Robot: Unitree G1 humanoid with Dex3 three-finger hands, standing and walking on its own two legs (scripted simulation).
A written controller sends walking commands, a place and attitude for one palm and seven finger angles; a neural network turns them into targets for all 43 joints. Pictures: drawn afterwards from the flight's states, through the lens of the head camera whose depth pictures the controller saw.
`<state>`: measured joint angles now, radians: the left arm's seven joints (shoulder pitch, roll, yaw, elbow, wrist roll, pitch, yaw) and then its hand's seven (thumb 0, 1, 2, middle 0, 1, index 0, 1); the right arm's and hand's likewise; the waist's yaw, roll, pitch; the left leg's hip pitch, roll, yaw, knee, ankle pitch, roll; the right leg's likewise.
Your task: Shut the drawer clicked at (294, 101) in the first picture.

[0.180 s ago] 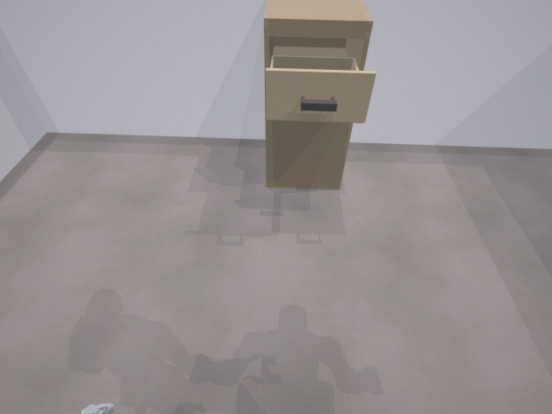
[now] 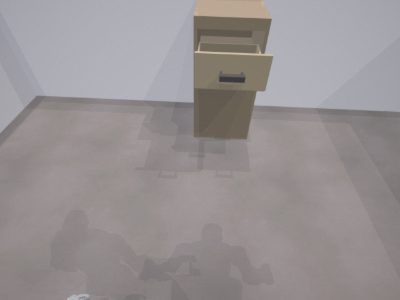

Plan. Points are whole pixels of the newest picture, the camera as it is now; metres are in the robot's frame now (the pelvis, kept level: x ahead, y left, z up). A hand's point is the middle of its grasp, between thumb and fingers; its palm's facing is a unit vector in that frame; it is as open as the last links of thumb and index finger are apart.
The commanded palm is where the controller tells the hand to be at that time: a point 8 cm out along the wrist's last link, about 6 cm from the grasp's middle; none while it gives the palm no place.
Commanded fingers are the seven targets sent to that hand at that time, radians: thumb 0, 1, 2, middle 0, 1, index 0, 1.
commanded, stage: stand and wait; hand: left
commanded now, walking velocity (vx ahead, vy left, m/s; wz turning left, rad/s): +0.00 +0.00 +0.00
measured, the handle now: (231, 75) +1.08 -0.08 -0.08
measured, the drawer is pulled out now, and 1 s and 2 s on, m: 0.30 0.30 0.30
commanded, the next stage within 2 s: look at it before walking up in 0.64 s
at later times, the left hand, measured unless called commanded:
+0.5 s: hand out of the picture +0.04 +0.24 -0.15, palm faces -0.02 -0.94 -0.33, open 7.4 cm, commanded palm none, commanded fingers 0.00 0.90 0.90 -0.20 -0.30 -0.20 -0.30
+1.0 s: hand out of the picture +0.06 +0.24 -0.15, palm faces -0.02 -0.95 -0.33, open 7.4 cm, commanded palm none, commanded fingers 0.00 0.90 0.90 -0.20 -0.30 -0.20 -0.30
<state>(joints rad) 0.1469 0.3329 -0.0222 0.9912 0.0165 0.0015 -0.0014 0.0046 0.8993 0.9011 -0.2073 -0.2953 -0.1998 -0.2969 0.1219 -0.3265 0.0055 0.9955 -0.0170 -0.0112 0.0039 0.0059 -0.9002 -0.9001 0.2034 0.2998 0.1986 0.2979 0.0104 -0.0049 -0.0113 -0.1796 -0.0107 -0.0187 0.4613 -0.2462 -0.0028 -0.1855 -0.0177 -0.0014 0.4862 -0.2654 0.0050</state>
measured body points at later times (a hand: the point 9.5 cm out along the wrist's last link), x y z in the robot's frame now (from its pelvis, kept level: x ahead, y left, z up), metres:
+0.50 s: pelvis -0.01 +0.00 +0.00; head -0.02 +0.00 +0.45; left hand +0.04 +0.29 -0.13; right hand +0.05 -0.30 -0.13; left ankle +0.00 +0.12 -0.74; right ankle +0.00 -0.12 -0.74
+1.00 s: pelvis +0.00 +0.00 +0.01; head -0.01 +0.00 +0.46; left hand +0.06 +0.29 -0.13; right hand +0.07 -0.30 -0.13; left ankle +0.00 +0.12 -0.74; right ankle +0.00 -0.12 -0.74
